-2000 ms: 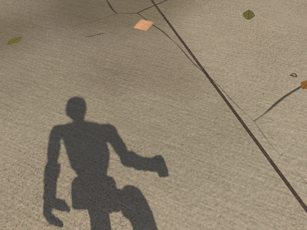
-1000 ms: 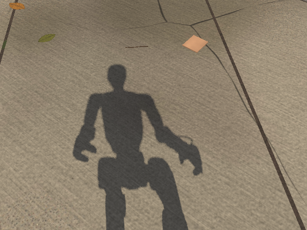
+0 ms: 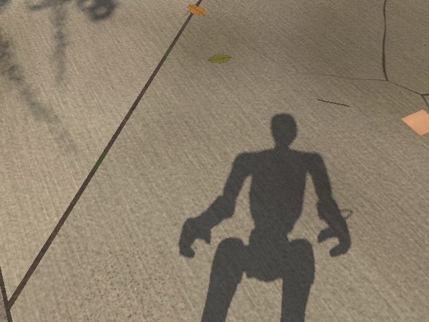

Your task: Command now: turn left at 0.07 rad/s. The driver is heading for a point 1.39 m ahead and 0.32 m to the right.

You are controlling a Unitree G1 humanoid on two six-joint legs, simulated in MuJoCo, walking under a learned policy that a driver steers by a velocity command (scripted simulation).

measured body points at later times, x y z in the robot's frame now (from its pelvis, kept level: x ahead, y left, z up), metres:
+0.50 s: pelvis +0.05 -0.02 -0.01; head +0.06 -0.04 +0.44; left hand +0.12 +0.27 -0.12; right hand +0.11 -0.30 -0.14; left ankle -0.02 +0.12 -0.72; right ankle +0.04 -0.12 -0.74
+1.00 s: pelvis +0.29 +0.00 -0.02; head +0.33 +0.00 +0.43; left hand +0.25 +0.27 -0.15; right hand +0.51 -0.23 -0.10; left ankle +0.41 +0.09 -0.74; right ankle +0.09 -0.12 -0.66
